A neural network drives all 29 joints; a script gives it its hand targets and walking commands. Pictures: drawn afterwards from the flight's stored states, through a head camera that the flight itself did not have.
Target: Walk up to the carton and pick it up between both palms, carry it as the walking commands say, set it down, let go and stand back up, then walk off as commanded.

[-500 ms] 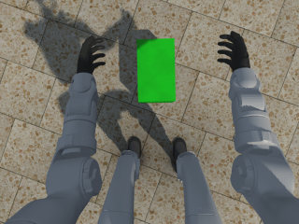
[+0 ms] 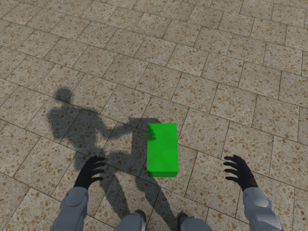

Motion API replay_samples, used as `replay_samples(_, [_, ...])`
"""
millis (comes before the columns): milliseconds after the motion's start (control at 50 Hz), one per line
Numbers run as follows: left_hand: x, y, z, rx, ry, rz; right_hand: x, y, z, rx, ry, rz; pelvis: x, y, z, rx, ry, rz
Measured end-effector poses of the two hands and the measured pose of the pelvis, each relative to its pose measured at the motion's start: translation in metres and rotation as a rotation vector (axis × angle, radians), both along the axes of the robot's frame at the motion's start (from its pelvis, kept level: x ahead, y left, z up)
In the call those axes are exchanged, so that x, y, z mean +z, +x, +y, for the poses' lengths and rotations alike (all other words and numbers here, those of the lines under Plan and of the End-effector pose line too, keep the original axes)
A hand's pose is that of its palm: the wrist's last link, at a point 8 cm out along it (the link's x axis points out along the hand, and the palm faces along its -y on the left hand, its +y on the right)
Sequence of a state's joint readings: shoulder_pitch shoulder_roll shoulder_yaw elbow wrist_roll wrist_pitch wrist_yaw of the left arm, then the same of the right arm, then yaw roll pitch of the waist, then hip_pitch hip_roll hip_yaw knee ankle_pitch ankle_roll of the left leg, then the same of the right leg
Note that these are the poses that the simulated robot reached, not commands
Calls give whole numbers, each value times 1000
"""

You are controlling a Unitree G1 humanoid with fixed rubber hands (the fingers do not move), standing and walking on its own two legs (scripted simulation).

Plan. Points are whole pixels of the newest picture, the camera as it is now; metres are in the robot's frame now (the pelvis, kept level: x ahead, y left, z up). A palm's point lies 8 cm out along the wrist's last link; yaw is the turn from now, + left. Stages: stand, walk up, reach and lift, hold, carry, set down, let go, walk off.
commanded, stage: let go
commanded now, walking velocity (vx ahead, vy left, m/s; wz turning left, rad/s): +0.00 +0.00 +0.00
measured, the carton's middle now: (162, 150) +0.48 +0.00 -0.67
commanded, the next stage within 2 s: stand in 0.60 s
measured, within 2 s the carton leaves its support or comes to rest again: neither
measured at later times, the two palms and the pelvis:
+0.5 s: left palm (73, 194) +0.19 +0.23 -0.05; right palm (261, 202) +0.18 -0.23 -0.05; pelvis +0.02 +0.00 +0.01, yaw +0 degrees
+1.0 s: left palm (55, 207) +0.16 +0.29 -0.08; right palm (283, 214) +0.16 -0.29 -0.08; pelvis +0.03 +0.00 +0.01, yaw +0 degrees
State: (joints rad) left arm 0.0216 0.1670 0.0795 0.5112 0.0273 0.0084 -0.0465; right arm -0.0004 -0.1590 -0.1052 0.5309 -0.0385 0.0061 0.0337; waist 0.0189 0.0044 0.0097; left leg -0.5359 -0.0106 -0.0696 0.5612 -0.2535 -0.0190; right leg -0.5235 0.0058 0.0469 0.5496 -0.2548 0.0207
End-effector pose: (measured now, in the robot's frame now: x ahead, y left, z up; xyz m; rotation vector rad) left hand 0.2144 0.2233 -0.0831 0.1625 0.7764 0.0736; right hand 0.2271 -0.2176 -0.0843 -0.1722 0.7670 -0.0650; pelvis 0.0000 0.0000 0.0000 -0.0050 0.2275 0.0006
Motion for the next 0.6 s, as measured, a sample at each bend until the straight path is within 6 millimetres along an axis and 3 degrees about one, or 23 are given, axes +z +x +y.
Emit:
replay_samples(100, [15, -25, 6, 4, 3, 5, 16, -25, -5, 2, -8, 5, 8, 9, 1, 0, 1, -111])
replay_samples(200, [25, -38, 12, -1, 6, 6, 27, -40, -12, 3, -12, 8, 13, 17, 2, -2, 2, -204])
replay_samples(460, [31, -27, 7, -21, 5, 6, 33, -43, -11, -11, 7, 20, 12, 23, 1, -8, 5, -306])
replay_samples(600, [30, -32, 11, -1, 19, 28, 32, -42, -15, -5, -16, 18, 11, 24, 1, -3, 5, -304])
